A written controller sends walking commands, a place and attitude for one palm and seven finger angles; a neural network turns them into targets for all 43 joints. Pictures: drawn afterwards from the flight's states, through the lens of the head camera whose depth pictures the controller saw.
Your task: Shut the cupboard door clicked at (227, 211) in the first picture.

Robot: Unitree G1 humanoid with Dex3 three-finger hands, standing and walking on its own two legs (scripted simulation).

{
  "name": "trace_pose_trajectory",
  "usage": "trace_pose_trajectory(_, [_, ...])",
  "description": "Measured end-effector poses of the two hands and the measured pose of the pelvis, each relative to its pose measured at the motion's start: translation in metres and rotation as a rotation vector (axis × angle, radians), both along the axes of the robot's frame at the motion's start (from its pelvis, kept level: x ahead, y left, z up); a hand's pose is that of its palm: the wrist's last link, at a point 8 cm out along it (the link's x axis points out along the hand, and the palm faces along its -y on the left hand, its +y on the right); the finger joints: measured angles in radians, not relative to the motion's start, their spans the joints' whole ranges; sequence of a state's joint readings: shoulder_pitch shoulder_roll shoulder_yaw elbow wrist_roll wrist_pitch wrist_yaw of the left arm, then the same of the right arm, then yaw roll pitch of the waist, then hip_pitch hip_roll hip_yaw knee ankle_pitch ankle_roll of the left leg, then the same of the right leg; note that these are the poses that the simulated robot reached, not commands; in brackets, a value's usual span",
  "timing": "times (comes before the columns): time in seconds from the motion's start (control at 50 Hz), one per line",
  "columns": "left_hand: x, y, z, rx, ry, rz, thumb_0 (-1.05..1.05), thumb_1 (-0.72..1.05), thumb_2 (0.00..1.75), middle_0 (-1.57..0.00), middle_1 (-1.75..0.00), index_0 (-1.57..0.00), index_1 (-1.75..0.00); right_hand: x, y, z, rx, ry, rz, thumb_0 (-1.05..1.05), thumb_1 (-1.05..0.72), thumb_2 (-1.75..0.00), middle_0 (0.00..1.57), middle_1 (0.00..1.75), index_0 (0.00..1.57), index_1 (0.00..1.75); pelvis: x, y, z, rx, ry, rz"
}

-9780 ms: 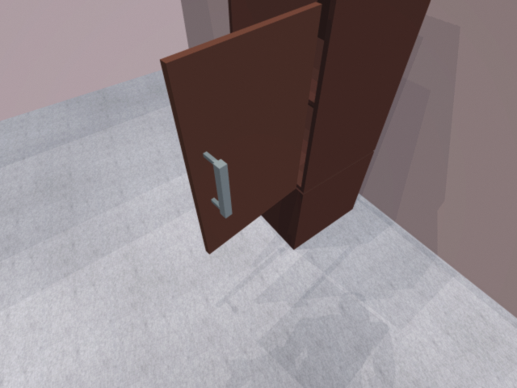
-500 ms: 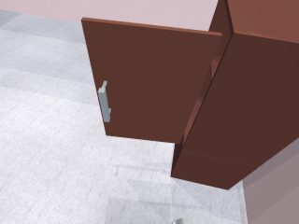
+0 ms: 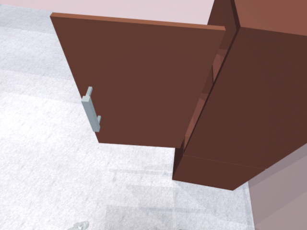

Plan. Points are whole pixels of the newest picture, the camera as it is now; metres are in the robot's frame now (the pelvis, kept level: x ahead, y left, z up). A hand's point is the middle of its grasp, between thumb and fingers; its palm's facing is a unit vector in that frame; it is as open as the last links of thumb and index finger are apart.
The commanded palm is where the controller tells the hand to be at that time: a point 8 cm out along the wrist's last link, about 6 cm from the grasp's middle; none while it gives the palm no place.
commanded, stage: come to a stop and stand still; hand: left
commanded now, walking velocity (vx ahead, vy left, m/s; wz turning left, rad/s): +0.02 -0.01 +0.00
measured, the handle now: (93, 110) +0.47 +0.22 -0.04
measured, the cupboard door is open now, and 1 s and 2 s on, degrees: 97 97 97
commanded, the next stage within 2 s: look again from close up in 1.66 s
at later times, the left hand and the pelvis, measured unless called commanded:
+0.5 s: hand out of the picture -0.04 +0.22 -0.15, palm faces -0.04 -0.96 -0.28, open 7.4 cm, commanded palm none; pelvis -0.04 +0.02 +0.01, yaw -3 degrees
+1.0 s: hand out of the picture +0.00 +0.15 -0.15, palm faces -0.06 -0.97 -0.24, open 7.3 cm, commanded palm none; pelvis -0.02 -0.03 +0.01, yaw -3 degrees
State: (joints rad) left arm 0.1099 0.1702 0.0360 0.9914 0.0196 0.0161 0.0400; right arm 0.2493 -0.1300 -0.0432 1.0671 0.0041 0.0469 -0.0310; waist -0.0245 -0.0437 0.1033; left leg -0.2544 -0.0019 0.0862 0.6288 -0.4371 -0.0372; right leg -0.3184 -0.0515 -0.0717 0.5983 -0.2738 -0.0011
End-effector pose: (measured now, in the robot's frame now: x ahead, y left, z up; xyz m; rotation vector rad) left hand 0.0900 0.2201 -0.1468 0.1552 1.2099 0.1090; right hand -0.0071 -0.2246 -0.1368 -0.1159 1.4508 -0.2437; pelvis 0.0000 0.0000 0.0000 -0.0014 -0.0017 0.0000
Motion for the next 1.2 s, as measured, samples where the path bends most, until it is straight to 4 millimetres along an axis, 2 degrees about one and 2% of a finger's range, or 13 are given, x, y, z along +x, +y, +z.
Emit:
trace_pose_trajectory(0.08, [-0.027, 0.016, -0.006, -0.011, 0.045, 0.032, 0.0, 0.91, 0.9, -0.2, -0.3, -0.2, -0.3, 0.022, -0.001, 0.01, -0.047, -0.098, 0.034, 0.0, -0.91, -0.9, 0.2, 0.3, 0.2, 0.3, -0.007, 0.012, 0.0, -0.004, -0.006, -0.015])
trace_pose_trajectory(0.2, [-0.069, 0.044, 0.006, 0.048, 0.089, 0.016, 0.01, 0.92, 0.9, -0.2, -0.3, -0.2, -0.3, 0.058, 0.007, 0.013, -0.048, -0.288, 0.085, 0.0, -0.91, -0.9, 0.2, 0.3, 0.2, 0.3, -0.016, 0.027, 0.0, -0.02, -0.007, -0.046])
trace_pose_trajectory(0.28, [-0.091, 0.056, 0.013, 0.096, 0.106, 0.012, 0.01, 0.91, 0.9, -0.2, -0.3, -0.2, -0.3, 0.068, 0.02, 0.008, 0.002, -0.37, 0.102, 0.0, -0.91, -0.9, 0.2, 0.3, 0.2, 0.3, -0.026, 0.03, -0.002, 0.002, -0.018, -0.06])
trace_pose_trajectory(0.34, [-0.104, 0.058, 0.023, 0.113, 0.12, 0.002, 0.01, 0.91, 0.9, -0.2, -0.3, -0.2, -0.3, 0.063, 0.031, 0.004, 0.049, -0.378, 0.108, 0.0, -0.91, -0.9, 0.2, 0.3, 0.2, 0.3, -0.033, 0.031, 0.001, 0.004, -0.02, -0.058])
trace_pose_trajectory(0.4, [-0.115, 0.057, 0.029, 0.121, 0.13, 0.001, 0.01, 0.91, 0.9, -0.2, -0.3, -0.2, -0.3, 0.049, 0.035, 0.0, 0.08, -0.353, 0.102, 0.0, -0.92, -0.9, 0.2, 0.3, 0.2, 0.3, -0.038, 0.03, 0.004, 0.013, -0.016, -0.057])
trace_pose_trajectory(0.52, [-0.129, 0.04, 0.031, 0.104, 0.159, -0.003, 0.01, 0.91, 0.9, -0.2, -0.3, -0.2, -0.3, 0.014, 0.015, -0.004, 0.061, -0.258, 0.088, -0.01, -0.93, -0.9, 0.2, 0.3, 0.2, 0.3, -0.042, 0.022, 0.007, 0.022, -0.006, -0.055])
trace_pose_trajectory(0.6, [-0.131, 0.024, 0.028, 0.075, 0.176, -0.01, 0.01, 0.91, 0.9, -0.2, -0.3, -0.2, -0.3, -0.016, 0.002, -0.005, 0.048, -0.167, 0.072, -0.01, -0.93, -0.9, 0.2, 0.3, 0.2, 0.3, -0.042, 0.014, 0.009, 0.025, -0.002, -0.052])
trace_pose_trajectory(0.7, [-0.124, 0.003, 0.025, 0.043, 0.185, -0.024, 0.01, 0.91, 0.9, -0.2, -0.3, -0.2, -0.3, -0.049, -0.008, -0.004, 0.047, -0.068, 0.045, 0.0, -0.92, -0.9, 0.2, 0.3, 0.2, 0.3, -0.038, 0.003, 0.011, 0.027, 0.001, -0.05])
trace_pose_trajectory(0.82, [-0.112, -0.01, 0.025, 0.048, 0.19, -0.032, 0.02, 0.93, 0.9, -0.2, -0.3, -0.2, -0.3, -0.068, -0.009, -0.004, 0.072, 0.005, 0.022, 0.0, -0.91, -0.9, 0.2, 0.3, 0.2, 0.3, -0.031, -0.011, 0.013, 0.029, 0.002, -0.05])
trace_pose_trajectory(0.96, [-0.097, -0.021, 0.028, 0.065, 0.176, -0.027, 0.02, 0.93, 0.9, -0.2, -0.3, -0.2, -0.3, -0.06, -0.008, -0.008, 0.112, 0.02, 0.019, 0.01, -0.91, -0.9, 0.2, 0.3, 0.2, 0.3, -0.021, -0.026, 0.013, 0.03, 0.001, -0.047])
trace_pose_trajectory(1.08, [-0.087, -0.031, 0.028, 0.071, 0.164, -0.017, 0.01, 0.93, 0.9, -0.2, -0.3, -0.2, -0.3, -0.037, -0.014, -0.009, 0.124, -0.01, 0.028, 0.0, -0.91, -0.9, 0.2, 0.3, 0.2, 0.3, -0.011, -0.038, 0.013, 0.03, 0.0, -0.043])
trace_pose_trajectory(1.2, [-0.083, -0.042, 0.026, 0.064, 0.165, -0.001, 0.02, 0.93, 0.9, -0.2, -0.3, -0.2, -0.3, -0.014, -0.03, -0.008, 0.102, -0.036, 0.045, 0.01, -0.92, -0.9, 0.2, 0.3, 0.2, 0.3, -0.003, -0.047, 0.013, 0.029, 0.0, -0.037])
